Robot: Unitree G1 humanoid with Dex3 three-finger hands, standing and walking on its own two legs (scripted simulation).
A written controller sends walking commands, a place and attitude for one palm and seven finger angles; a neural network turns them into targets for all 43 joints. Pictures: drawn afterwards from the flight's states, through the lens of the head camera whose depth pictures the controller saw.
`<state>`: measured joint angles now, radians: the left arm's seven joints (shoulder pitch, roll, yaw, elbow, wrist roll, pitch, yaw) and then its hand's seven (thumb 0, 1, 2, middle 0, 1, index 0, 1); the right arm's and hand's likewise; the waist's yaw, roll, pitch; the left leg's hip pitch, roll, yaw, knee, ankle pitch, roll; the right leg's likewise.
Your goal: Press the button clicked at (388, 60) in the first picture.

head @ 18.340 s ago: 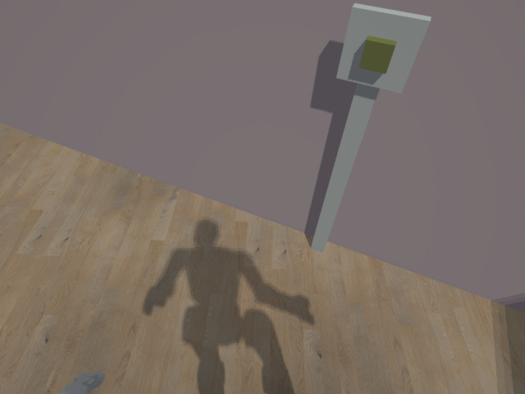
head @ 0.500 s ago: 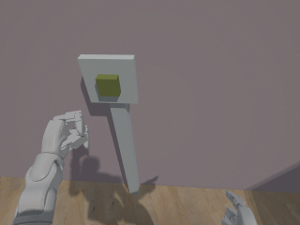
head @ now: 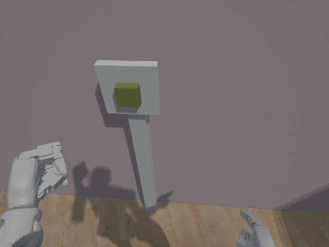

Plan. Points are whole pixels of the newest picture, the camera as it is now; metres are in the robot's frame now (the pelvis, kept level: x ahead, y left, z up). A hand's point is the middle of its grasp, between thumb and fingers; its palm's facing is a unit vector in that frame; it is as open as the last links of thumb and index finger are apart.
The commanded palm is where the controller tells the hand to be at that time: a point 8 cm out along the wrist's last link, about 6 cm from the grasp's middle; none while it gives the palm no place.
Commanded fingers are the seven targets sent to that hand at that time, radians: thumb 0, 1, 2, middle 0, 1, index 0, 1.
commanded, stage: draw the hand back to the body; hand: left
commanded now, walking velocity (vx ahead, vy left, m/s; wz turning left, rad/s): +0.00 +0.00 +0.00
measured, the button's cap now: (128, 94) +0.48 +0.16 +0.14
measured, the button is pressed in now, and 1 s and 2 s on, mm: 0 0 0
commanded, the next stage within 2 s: step back with the hand held close in 0.48 s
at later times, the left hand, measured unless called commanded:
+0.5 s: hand (44, 181) +0.18 +0.25 +0.16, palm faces +0.44 -0.83 -0.35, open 3.1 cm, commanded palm +0.13 +0.28 +0.17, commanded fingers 0.00 0.90 0.90 -1.30 -1.50 -1.30 -1.50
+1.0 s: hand (45, 188) +0.17 +0.24 +0.15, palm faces +0.27 -0.82 -0.50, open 3.1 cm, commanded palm +0.11 +0.29 +0.17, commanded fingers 0.00 0.90 0.90 -1.30 -1.50 -1.30 -1.50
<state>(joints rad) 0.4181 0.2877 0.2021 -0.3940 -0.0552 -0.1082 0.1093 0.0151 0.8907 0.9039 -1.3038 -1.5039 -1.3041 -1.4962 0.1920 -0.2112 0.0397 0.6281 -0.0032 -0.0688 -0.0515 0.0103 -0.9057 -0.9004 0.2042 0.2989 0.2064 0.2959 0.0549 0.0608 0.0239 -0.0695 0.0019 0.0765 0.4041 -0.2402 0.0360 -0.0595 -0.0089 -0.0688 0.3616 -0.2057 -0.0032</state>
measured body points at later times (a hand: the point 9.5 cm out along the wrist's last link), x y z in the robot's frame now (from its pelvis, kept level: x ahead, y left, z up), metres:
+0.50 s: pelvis +0.00 +0.01 +0.00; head -0.02 +0.00 +0.45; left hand +0.15 +0.29 +0.17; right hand +0.20 -0.20 -0.08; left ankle +0.00 +0.09 -0.74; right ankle +0.00 -0.12 -0.74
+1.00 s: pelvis -0.03 +0.01 -0.01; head -0.01 +0.01 +0.44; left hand +0.15 +0.28 +0.18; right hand +0.13 -0.24 -0.09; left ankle +0.00 +0.09 -0.74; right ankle +0.00 -0.12 -0.74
